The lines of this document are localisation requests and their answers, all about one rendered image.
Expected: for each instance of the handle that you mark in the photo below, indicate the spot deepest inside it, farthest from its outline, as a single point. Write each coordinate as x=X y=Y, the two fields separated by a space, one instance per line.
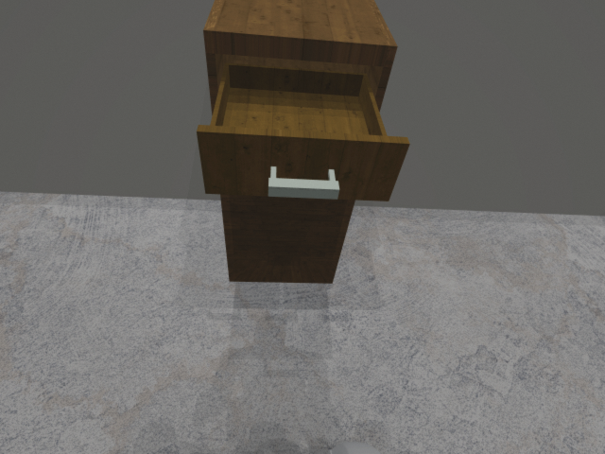
x=300 y=188

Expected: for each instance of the drawer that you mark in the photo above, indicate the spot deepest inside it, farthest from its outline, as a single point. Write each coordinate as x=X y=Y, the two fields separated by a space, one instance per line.
x=304 y=122

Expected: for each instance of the cabinet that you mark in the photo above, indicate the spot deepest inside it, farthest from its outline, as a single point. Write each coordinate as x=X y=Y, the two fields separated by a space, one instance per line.
x=278 y=239

